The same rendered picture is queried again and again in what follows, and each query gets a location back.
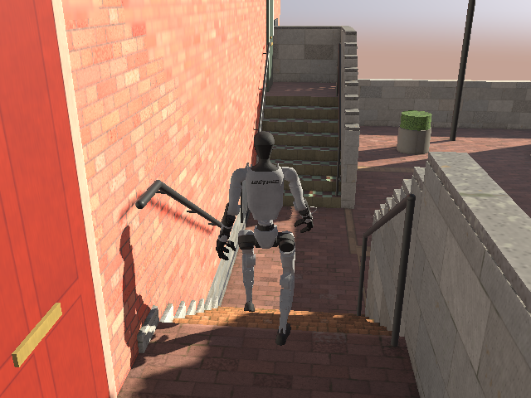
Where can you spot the right robot thigh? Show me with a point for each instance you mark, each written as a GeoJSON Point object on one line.
{"type": "Point", "coordinates": [286, 243]}

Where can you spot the robot right forearm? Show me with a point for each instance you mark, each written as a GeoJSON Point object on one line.
{"type": "Point", "coordinates": [306, 214]}

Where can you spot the robot left forearm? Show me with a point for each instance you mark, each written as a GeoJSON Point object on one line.
{"type": "Point", "coordinates": [227, 225]}

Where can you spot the left robot thigh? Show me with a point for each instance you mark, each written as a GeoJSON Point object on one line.
{"type": "Point", "coordinates": [246, 242]}

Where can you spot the right robot upper arm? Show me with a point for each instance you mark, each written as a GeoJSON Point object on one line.
{"type": "Point", "coordinates": [291, 176]}

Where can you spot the right robot hand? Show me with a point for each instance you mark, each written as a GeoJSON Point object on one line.
{"type": "Point", "coordinates": [307, 228]}

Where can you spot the robot thigh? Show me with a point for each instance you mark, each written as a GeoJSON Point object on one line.
{"type": "Point", "coordinates": [286, 243]}
{"type": "Point", "coordinates": [246, 242]}

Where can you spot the left robot hand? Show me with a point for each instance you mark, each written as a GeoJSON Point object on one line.
{"type": "Point", "coordinates": [220, 248]}

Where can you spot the left robot upper arm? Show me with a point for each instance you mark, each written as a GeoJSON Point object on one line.
{"type": "Point", "coordinates": [235, 191]}

